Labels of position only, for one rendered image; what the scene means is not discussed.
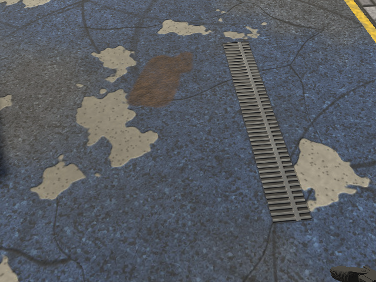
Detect right robot hand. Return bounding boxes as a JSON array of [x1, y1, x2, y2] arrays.
[[330, 266, 376, 282]]

